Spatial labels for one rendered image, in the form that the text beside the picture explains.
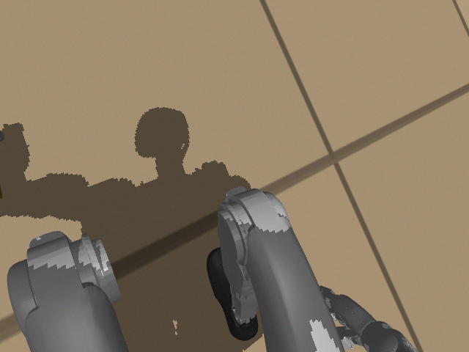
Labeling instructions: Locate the right robot foot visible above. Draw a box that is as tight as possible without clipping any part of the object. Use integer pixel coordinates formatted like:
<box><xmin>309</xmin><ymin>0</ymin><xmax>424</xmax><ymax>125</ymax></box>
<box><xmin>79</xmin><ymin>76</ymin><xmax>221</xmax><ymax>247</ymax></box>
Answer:
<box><xmin>207</xmin><ymin>247</ymin><xmax>258</xmax><ymax>341</ymax></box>

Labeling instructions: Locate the right robot arm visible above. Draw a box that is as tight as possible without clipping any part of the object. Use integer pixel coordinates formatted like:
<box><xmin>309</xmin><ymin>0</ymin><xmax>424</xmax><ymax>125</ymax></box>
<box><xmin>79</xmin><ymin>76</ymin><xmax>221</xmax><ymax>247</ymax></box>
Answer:
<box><xmin>361</xmin><ymin>321</ymin><xmax>418</xmax><ymax>352</ymax></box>

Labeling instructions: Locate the right robot hand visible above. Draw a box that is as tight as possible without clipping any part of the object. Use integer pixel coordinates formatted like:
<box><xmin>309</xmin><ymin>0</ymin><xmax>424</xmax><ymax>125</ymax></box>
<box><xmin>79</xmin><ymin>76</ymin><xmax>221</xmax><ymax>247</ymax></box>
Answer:
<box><xmin>320</xmin><ymin>285</ymin><xmax>376</xmax><ymax>350</ymax></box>

